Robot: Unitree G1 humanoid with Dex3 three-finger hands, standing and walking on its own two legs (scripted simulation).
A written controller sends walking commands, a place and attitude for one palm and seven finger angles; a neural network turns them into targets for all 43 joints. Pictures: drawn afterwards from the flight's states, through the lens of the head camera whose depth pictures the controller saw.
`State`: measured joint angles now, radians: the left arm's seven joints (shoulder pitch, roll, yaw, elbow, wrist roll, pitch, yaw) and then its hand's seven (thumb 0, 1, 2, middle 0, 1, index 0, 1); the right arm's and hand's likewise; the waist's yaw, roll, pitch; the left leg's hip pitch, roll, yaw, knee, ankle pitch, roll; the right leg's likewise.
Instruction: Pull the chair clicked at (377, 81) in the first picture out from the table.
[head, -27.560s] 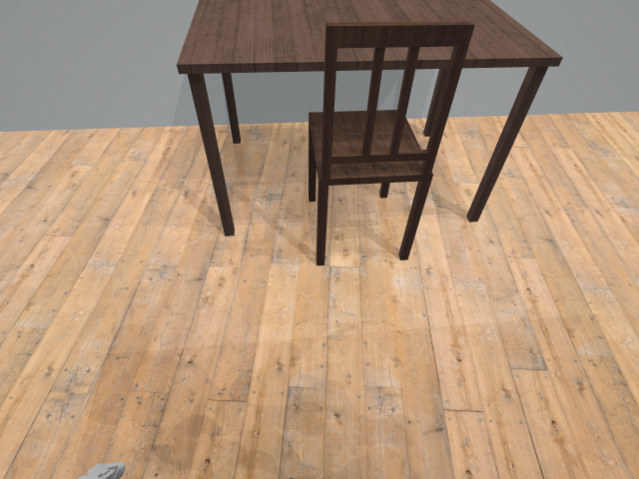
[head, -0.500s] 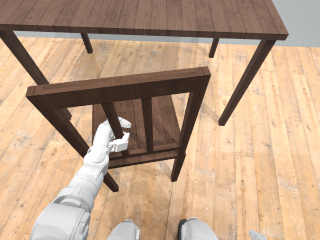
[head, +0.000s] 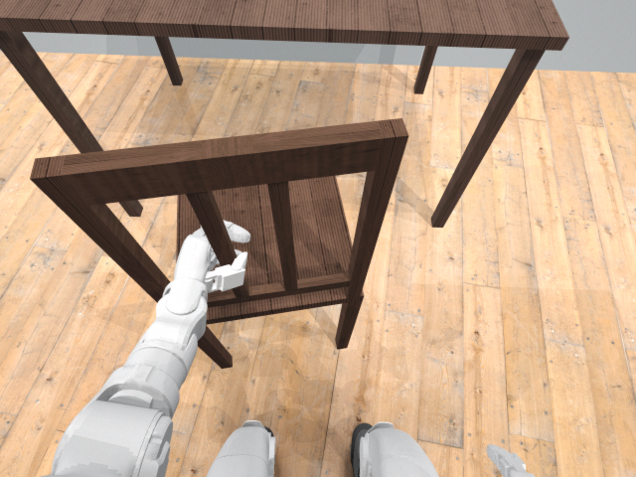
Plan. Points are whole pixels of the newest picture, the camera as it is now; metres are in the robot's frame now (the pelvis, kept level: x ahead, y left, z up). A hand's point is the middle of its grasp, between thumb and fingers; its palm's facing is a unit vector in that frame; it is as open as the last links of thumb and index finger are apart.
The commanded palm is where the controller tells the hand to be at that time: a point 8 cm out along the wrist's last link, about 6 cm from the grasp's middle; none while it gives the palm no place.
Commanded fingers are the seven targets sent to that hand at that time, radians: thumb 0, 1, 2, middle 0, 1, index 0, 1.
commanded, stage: step backward, pulling the chair out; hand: left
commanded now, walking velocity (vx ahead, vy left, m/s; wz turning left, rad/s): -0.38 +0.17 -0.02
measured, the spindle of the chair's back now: (224, 251) +0.41 +0.15 -0.05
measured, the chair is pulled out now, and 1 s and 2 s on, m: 0.29 0.47 0.61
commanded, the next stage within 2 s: stop walking, hand still on the chair in 1.22 s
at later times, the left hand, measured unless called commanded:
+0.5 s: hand (226, 315) +0.31 +0.13 -0.05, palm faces +0.00 -0.98 -0.22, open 5.6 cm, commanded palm +0.30 +0.18 -0.05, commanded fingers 0.00 0.90 0.90 -0.50 -1.45 -0.50 -1.45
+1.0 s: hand (210, 403) +0.20 +0.14 -0.05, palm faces -0.02 -0.98 -0.20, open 5.5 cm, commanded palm +0.19 +0.19 -0.05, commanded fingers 0.00 0.90 0.90 -0.50 -1.45 -0.50 -1.45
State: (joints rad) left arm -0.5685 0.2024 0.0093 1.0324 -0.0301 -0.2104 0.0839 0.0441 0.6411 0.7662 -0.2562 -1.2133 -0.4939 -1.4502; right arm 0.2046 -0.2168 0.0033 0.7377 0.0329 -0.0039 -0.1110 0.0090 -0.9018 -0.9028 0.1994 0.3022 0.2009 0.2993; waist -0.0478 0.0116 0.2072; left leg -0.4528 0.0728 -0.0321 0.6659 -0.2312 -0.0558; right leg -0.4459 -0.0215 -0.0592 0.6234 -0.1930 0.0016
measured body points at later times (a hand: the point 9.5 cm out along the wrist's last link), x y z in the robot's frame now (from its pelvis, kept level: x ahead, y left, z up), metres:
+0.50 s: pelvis -0.08 +0.00 +0.00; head +0.02 -0.01 +0.44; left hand +0.31 +0.19 -0.04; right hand +0.00 -0.26 -0.13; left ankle -0.01 +0.15 -0.71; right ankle -0.02 -0.13 -0.72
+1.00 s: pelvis -0.18 +0.02 +0.00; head -0.10 +0.01 +0.44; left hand +0.20 +0.19 -0.04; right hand -0.11 -0.26 -0.12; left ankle -0.11 +0.16 -0.72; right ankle -0.10 -0.13 -0.72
